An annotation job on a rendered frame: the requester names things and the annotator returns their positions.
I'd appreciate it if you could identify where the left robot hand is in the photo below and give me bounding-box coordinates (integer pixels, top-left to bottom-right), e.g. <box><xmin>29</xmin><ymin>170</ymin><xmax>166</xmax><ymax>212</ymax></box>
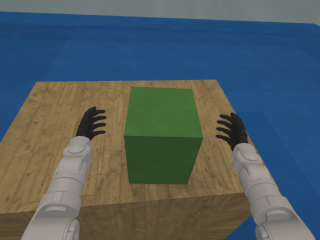
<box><xmin>76</xmin><ymin>106</ymin><xmax>107</xmax><ymax>142</ymax></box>

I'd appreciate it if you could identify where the robot right forearm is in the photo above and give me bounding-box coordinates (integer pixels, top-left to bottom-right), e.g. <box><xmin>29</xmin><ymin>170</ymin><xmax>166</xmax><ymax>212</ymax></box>
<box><xmin>231</xmin><ymin>143</ymin><xmax>316</xmax><ymax>240</ymax></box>

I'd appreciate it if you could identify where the carton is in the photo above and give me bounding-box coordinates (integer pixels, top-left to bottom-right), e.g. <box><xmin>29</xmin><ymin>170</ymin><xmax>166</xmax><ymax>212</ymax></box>
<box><xmin>124</xmin><ymin>86</ymin><xmax>204</xmax><ymax>185</ymax></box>

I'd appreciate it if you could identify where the robot right upper arm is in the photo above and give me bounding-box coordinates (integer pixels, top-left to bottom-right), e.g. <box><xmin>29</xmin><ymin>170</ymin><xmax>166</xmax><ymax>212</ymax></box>
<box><xmin>255</xmin><ymin>218</ymin><xmax>313</xmax><ymax>240</ymax></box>

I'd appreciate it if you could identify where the robot left upper arm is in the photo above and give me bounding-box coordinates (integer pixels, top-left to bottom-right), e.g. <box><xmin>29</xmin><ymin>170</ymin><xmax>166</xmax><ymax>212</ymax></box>
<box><xmin>23</xmin><ymin>216</ymin><xmax>80</xmax><ymax>240</ymax></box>

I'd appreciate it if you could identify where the pedestal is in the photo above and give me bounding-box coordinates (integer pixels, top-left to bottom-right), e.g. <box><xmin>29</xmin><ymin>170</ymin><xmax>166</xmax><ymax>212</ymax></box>
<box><xmin>0</xmin><ymin>79</ymin><xmax>279</xmax><ymax>240</ymax></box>

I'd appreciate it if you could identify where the robot left forearm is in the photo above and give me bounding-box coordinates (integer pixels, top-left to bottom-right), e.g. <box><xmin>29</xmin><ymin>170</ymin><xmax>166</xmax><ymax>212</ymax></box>
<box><xmin>21</xmin><ymin>136</ymin><xmax>92</xmax><ymax>240</ymax></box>

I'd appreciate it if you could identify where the right robot hand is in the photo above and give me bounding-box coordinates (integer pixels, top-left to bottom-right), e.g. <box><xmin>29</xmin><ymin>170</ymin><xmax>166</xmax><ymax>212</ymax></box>
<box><xmin>215</xmin><ymin>112</ymin><xmax>248</xmax><ymax>151</ymax></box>

